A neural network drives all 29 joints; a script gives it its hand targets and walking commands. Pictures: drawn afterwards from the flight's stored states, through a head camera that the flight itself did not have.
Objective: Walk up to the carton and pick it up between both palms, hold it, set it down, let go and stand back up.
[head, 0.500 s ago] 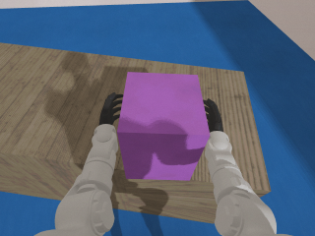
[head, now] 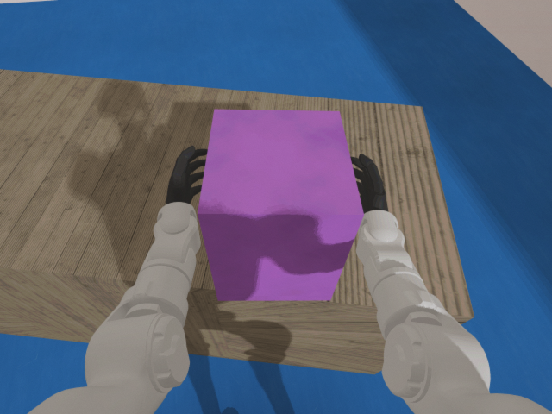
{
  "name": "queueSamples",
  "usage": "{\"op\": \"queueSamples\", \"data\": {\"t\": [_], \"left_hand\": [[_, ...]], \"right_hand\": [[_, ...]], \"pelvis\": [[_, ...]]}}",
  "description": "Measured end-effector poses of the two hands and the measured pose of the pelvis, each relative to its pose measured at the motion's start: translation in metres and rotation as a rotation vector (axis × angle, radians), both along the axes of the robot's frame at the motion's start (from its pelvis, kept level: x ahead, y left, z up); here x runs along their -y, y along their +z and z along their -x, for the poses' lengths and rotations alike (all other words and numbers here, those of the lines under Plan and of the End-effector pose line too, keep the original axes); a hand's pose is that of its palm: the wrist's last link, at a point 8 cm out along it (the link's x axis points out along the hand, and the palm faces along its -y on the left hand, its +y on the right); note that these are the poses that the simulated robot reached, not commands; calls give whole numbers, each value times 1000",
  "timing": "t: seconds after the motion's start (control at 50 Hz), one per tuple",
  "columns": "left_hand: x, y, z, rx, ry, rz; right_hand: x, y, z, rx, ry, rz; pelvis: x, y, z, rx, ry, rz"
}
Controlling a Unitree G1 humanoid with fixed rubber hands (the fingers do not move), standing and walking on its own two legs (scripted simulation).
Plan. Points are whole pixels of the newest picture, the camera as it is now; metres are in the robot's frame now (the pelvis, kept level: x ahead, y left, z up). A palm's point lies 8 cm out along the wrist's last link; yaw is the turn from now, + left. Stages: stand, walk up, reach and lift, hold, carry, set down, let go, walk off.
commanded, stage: set down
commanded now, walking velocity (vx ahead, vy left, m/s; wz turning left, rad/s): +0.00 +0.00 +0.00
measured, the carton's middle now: (275, 210) +0.42 +0.04 +0.00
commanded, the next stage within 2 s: none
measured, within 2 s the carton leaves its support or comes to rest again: rests again in 0.14 s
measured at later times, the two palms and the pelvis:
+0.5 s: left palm (154, 184) +0.39 +0.22 +0.08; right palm (390, 188) +0.42 -0.13 +0.08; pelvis -0.01 +0.01 -0.01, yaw +0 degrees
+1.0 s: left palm (136, 190) +0.37 +0.24 +0.09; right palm (412, 190) +0.41 -0.15 +0.10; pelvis -0.03 -0.02 -0.01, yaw +3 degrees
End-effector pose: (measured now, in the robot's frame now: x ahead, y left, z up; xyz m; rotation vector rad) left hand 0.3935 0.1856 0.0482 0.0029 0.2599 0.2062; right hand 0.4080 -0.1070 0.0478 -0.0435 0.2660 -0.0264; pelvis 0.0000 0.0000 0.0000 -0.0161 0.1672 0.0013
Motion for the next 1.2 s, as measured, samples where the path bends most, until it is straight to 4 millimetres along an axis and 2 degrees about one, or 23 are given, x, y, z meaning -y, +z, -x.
{"op": "queueSamples", "data": {"t": [0.18, 0.38, 0.5, 0.64, 0.7, 0.8, 0.88, 0.98, 1.1, 1.2], "left_hand": [[-1, -1, -2, 1, -2, 9], [-14, 13, -4, 0, 28, 16], [-33, 33, 1, -1, 57, 24], [-49, 73, 6, -8, 32, 27], [-51, 77, 6, -26, 21, 27], [-48, 69, 14, -40, 11, 31], [-48, 54, 19, -65, 13, 40], [-49, 44, 23, -64, 29, 49], [-52, 48, 22, -55, 43, 53], [-53, 63, 21, -30, 41, 47]], "right_hand": [[0, -1, -1, -9, 2, 0], [4, 5, -9, -21, 18, -11], [21, 28, -17, -2, 11, -9], [48, 74, -22, 4, 11, 15], [54, 82, -21, -29, 1, 28], [54, 81, -12, -50, 10, 11], [52, 68, -4, -74, 12, 1], [46, 52, 2, -80, 22, -13], [37, 44, 1, -78, 34, -22], [34, 56, -1, -34, 34, -27]], "pelvis": [[-6, -2, 2, -18, -6, 4], [-11, -5, 4, -46, -6, 17], [-11, -6, 7, -41, 2, 24], [-6, -6, 13, -3, 16, 21], [-1, -7, 16, 6, 28, 14], [5, -7, 18, 27, 42, 11], [10, -9, 21, 28, 52, 9], [15, -11, 26, 22, 58, 8], [18, -12, 29, 4, 64, 7], [19, -10, 28, 9, 69, 6]]}}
